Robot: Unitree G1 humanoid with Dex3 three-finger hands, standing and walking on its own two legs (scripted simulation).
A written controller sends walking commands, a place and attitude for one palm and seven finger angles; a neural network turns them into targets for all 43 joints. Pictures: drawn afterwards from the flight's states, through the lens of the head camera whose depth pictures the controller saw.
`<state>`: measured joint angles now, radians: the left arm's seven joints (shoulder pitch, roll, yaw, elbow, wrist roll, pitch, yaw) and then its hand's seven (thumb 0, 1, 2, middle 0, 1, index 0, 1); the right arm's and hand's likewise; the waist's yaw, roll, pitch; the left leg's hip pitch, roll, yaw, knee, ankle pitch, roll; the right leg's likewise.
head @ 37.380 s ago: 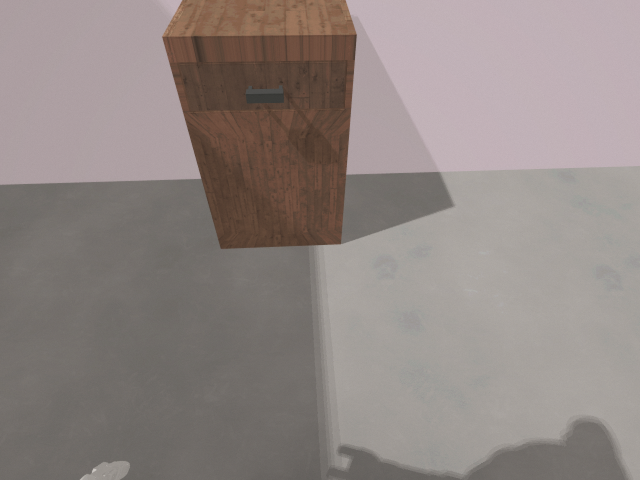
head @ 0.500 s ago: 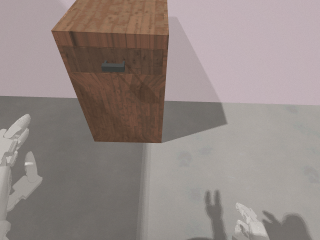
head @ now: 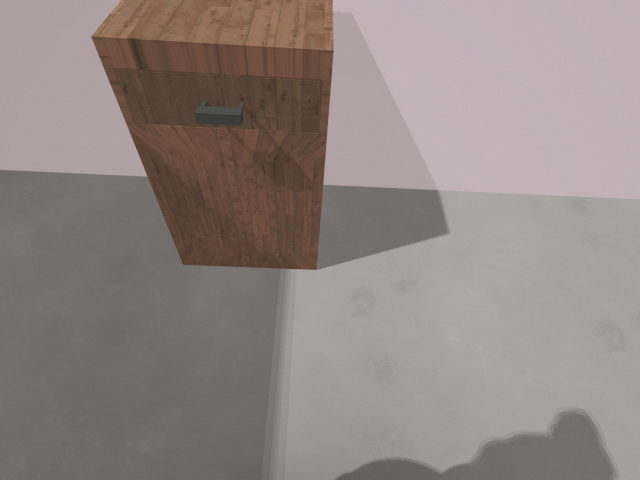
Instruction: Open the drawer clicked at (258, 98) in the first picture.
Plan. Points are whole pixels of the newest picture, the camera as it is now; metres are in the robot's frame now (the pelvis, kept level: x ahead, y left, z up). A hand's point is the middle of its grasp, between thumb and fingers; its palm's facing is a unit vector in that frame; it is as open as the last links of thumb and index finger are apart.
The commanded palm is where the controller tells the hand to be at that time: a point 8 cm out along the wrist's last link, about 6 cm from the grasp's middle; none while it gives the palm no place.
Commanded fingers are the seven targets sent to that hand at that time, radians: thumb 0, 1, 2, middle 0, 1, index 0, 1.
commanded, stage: let the arm hang, fingers relaxed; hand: left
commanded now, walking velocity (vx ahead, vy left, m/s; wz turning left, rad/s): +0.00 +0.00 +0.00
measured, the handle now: (221, 110) +0.87 +0.29 -0.07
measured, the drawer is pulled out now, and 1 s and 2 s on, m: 0.00 0.00 0.00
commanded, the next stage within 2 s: look to check the result in 0.58 s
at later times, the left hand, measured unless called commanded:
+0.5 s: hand out of the picture +0.10 +0.22 -0.15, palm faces -0.02 -0.94 -0.33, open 7.4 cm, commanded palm none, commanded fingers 0.00 0.90 0.90 -0.20 -0.30 -0.20 -0.30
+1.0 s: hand out of the picture +0.11 +0.23 -0.15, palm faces -0.02 -0.94 -0.34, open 7.4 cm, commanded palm none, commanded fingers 0.00 0.90 0.90 -0.20 -0.30 -0.20 -0.30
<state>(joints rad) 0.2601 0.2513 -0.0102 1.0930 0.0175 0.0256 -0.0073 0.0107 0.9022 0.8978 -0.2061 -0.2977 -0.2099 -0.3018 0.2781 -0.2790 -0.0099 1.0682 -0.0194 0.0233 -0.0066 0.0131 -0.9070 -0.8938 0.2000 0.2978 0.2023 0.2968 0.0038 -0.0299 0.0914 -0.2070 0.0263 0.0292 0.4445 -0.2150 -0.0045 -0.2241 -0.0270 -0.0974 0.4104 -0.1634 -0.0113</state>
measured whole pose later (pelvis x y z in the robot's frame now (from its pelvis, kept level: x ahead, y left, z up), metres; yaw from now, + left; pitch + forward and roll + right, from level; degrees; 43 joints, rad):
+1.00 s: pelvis +0.04 -0.02 +0.01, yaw +0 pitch -1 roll +0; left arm 0.11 0.32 0.01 1.12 0.02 -0.01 0.00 0.01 0.90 0.90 -0.20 -0.30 -0.21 -0.30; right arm 0.14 -0.32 -0.01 1.09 -0.02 0.01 0.00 0.01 -0.91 -0.89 0.20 0.30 0.20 0.30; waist 0.00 0.02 0.06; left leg -0.08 0.05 0.02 0.30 -0.19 -0.04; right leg -0.12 0.00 -0.11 0.31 -0.17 -0.03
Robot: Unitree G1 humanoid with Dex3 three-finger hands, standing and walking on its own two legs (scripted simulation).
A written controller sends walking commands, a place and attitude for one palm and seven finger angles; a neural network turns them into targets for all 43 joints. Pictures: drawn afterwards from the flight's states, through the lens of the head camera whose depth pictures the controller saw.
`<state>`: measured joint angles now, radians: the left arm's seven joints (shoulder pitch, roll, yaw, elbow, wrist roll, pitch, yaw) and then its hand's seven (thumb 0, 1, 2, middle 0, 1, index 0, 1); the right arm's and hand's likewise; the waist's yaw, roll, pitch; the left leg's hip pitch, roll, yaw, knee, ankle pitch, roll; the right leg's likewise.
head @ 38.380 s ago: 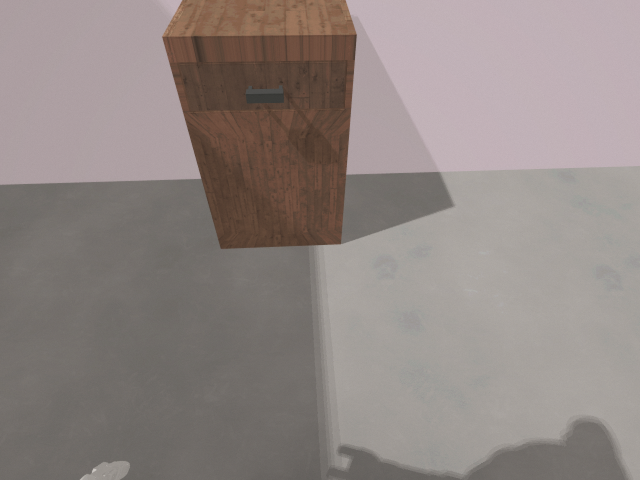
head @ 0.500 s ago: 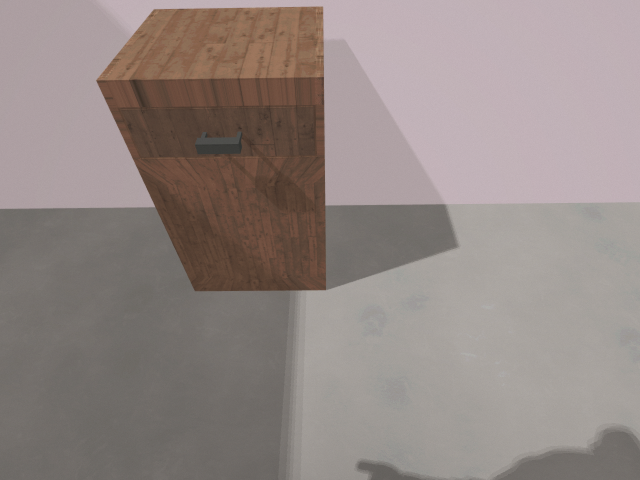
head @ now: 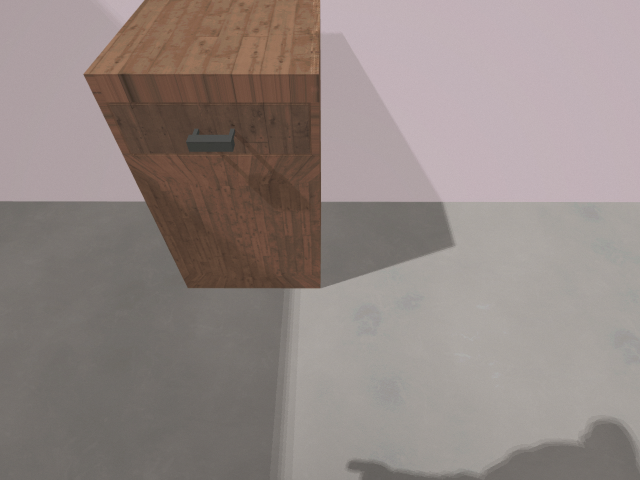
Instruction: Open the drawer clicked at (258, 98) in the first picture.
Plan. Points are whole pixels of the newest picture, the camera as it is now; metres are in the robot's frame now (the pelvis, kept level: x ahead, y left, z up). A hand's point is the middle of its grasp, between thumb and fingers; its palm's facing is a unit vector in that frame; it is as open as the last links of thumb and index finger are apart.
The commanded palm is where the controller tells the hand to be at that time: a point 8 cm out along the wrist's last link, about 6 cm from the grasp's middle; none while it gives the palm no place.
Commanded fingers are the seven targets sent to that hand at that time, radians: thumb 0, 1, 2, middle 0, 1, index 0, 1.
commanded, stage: look to check the result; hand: left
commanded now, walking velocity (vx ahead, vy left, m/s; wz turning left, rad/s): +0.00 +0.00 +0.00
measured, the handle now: (212, 137) +0.84 +0.31 -0.08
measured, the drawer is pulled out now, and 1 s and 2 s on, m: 0.00 0.00 0.00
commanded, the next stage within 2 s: take the last steps up to it in 0.16 s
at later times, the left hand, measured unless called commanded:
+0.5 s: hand out of the picture +0.08 +0.23 -0.17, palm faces +0.02 -0.96 -0.26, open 7.4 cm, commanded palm none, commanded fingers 0.00 0.90 0.90 -0.20 -0.30 -0.20 -0.30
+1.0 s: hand (207, 419) +0.24 +0.20 -0.19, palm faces +0.15 -0.97 -0.20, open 7.3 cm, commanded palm none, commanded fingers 0.00 0.90 0.90 -0.20 -0.30 -0.20 -0.30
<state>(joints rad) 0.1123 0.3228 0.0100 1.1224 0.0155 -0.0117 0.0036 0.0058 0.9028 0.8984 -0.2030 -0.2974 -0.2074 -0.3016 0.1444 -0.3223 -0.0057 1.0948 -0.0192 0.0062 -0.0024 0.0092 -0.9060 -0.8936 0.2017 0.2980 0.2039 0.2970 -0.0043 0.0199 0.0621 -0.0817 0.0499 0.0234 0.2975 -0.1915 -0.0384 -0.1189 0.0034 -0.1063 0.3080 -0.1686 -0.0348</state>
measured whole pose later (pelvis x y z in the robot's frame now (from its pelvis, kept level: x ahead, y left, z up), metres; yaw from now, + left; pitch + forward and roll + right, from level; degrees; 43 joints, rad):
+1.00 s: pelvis +0.18 +0.02 -0.03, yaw +8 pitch -1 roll -1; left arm 0.16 0.14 0.06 0.99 0.02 -0.05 0.01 0.00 0.91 0.90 -0.20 -0.30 -0.20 -0.30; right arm 0.46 -0.10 -0.04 1.20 -0.02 0.00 -0.02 0.01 -0.91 -0.89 0.20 0.30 0.20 0.30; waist -0.04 0.04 0.12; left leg -0.32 0.07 0.02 1.12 -0.51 0.02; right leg -0.32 -0.04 -0.17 0.64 -0.31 -0.04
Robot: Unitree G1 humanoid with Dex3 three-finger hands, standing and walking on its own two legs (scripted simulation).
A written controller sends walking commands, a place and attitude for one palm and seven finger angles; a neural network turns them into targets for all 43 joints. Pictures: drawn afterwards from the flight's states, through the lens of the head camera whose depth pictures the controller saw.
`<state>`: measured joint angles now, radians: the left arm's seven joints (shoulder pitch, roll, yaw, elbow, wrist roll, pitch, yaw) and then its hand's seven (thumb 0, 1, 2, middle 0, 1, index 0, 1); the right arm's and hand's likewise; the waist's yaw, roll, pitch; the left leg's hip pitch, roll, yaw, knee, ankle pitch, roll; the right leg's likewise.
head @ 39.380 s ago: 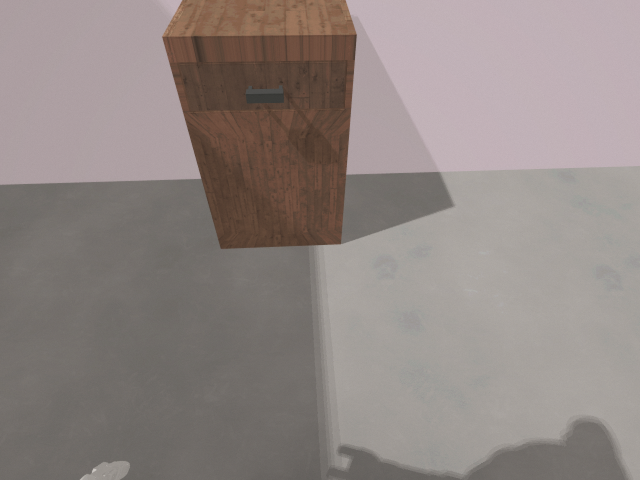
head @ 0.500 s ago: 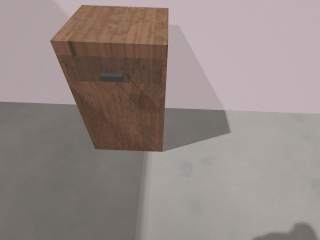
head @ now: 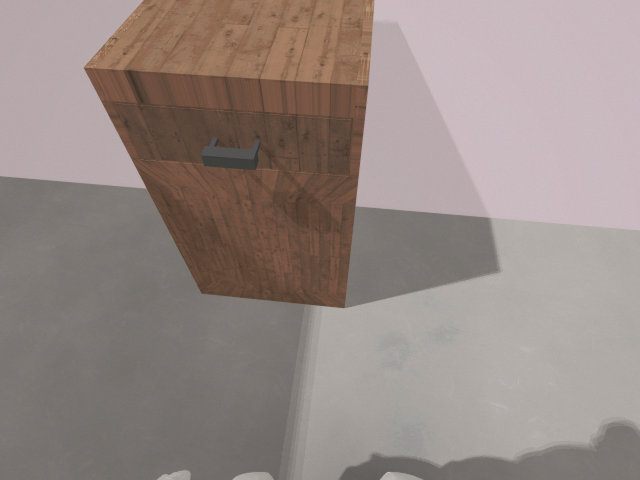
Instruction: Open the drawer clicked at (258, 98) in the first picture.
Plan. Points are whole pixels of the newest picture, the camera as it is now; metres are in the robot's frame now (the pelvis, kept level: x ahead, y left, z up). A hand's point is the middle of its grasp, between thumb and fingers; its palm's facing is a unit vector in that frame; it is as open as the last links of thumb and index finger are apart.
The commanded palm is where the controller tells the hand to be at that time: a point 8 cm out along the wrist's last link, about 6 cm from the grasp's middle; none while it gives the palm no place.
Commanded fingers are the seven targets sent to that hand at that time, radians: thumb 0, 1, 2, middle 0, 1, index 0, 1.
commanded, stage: take the last steps up to it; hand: left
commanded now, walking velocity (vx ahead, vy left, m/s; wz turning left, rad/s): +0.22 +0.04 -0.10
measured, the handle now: (233, 150) +0.69 +0.19 -0.05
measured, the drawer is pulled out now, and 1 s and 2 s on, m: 0.00 0.00 0.00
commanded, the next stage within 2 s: come to a stop and stand still in 0.16 s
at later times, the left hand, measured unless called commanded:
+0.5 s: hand (212, 421) +0.22 +0.17 -0.16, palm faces +0.01 -0.97 -0.23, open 7.3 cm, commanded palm none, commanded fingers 0.00 0.90 0.90 -0.20 -0.30 -0.20 -0.30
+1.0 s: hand (229, 381) +0.27 +0.15 -0.15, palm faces -0.08 -0.95 -0.30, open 7.4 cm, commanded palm none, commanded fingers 0.00 0.90 0.90 -0.20 -0.30 -0.20 -0.30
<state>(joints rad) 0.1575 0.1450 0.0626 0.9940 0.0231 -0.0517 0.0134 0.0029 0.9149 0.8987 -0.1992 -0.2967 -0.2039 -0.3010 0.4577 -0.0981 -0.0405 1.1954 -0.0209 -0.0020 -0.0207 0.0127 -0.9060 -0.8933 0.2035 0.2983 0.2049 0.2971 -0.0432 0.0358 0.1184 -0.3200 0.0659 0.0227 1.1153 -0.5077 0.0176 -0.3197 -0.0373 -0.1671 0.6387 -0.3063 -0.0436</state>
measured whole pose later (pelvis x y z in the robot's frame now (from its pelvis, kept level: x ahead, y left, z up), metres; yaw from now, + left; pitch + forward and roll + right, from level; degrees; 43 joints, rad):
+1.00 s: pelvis +0.19 -0.05 +0.01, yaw -3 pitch +1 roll +1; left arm 0.16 0.20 0.04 0.96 0.03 0.02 0.03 0.00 0.91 0.90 -0.20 -0.30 -0.20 -0.30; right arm 0.12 -0.23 -0.06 0.98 0.00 0.05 -0.03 0.01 -0.91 -0.89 0.20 0.30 0.20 0.30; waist -0.01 0.04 0.15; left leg -0.34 0.03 0.00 0.88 -0.55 -0.03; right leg -0.24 0.00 -0.02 0.55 -0.33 -0.02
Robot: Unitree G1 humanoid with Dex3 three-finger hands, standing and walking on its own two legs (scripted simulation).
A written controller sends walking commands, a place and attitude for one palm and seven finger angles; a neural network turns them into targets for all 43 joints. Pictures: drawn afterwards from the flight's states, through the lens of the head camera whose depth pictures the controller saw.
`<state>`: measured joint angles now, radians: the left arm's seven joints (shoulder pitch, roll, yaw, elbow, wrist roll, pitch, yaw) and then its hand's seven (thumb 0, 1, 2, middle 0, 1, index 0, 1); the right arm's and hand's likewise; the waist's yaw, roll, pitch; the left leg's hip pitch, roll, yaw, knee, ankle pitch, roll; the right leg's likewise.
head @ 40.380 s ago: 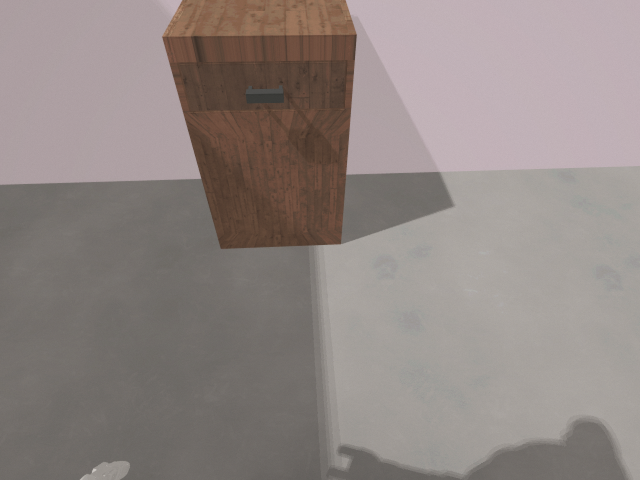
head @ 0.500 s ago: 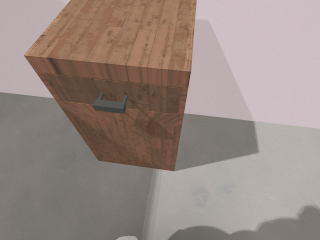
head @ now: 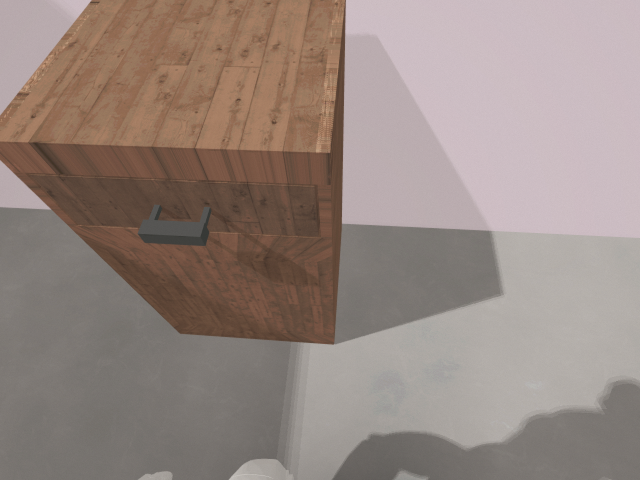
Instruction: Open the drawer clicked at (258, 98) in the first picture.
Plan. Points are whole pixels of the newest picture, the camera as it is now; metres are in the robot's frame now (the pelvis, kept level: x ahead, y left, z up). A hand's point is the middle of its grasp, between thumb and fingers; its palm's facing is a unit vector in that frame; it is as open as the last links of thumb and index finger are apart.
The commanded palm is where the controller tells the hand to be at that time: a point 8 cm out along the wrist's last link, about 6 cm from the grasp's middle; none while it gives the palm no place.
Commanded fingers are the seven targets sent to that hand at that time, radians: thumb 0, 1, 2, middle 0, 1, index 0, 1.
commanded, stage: come to a stop and stand still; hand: left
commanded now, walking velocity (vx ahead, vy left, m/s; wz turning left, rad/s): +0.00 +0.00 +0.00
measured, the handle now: (178, 221) +0.49 +0.27 -0.06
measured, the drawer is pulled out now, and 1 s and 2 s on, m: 0.00 0.00 0.00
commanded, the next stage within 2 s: look again from close up in 0.24 s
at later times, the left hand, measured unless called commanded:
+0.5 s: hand out of the picture +0.04 +0.19 -0.17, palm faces -0.03 -0.97 -0.24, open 7.3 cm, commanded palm none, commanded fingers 0.00 0.90 0.90 -0.20 -0.30 -0.20 -0.30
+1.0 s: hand out of the picture +0.01 +0.18 -0.17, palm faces -0.04 -0.98 -0.20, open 7.4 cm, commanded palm none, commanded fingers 0.00 0.90 0.90 -0.20 -0.30 -0.20 -0.30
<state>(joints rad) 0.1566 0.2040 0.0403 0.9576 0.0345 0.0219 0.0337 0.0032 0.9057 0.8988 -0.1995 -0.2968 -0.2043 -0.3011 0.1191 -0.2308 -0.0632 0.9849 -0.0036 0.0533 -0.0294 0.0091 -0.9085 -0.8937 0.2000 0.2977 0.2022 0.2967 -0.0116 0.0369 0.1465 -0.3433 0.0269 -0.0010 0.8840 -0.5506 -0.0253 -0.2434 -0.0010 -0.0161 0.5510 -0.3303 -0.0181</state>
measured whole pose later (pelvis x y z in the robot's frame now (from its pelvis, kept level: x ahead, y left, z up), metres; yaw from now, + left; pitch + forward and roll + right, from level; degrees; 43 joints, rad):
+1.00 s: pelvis +0.01 +0.01 +0.00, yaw -3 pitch +0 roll +1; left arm 0.28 0.16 -0.02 1.11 0.01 0.00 0.03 0.00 0.91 0.90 -0.20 -0.30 -0.20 -0.30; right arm 0.30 -0.16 0.01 1.12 -0.02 -0.02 -0.03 0.01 -0.91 -0.89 0.20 0.30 0.20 0.30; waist 0.00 0.01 0.03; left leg -0.16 0.01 0.06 0.47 -0.30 0.00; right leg -0.19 0.00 0.03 0.51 -0.32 0.00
